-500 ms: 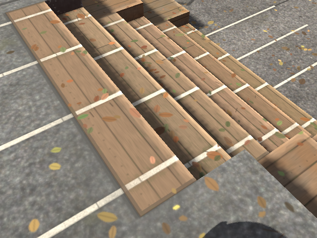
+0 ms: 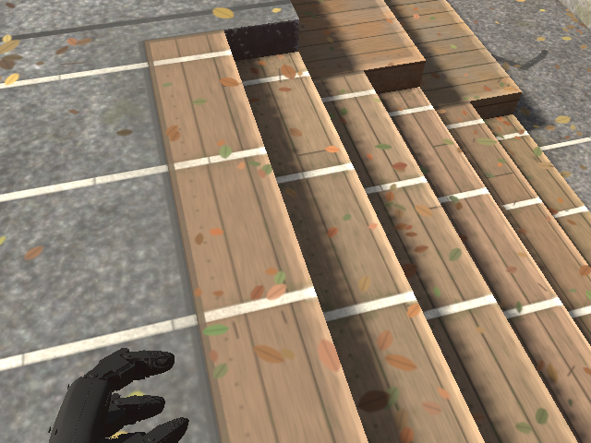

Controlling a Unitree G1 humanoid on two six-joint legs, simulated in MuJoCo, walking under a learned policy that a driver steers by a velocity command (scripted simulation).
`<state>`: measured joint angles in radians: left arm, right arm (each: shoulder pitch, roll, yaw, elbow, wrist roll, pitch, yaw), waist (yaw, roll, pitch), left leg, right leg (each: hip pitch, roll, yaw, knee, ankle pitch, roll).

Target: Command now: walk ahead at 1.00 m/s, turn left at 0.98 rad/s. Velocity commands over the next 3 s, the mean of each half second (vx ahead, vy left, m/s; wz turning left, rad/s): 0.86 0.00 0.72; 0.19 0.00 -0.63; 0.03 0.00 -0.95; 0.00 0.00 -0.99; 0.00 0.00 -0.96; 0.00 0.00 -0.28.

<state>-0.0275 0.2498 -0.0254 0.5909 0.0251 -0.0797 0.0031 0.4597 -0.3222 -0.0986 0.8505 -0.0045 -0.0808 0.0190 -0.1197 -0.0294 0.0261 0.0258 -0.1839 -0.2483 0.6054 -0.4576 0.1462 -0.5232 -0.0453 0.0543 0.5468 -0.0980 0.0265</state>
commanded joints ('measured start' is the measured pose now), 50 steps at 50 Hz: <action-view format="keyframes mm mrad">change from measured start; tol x64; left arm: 1 701 270 109 147 18 2 38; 50 318 183 136 11 -20 133 7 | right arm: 1 -307 81 44 -191 -41 -30 -15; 50 -335 -61 41 -269 -16 97 -74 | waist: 1 359 -202 -257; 50 147 28 -44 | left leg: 1 -629 70 18 845 -125 17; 21 -121 99 289 -42 464 53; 24 498 681 -226 113 1809 246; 38 -267 399 448 -232 924 21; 50 -754 209 170 704 -9 -196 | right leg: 1 860 -276 248 54 -134 77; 2 921 -462 871 -247 -369 -43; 20 452 -182 -242 -107 1165 -37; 24 22 107 81 977 -532 -69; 44 208 87 -183 65 -135 -147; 46 525 -228 335 -27 742 -320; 50 360 -208 439 -252 150 -370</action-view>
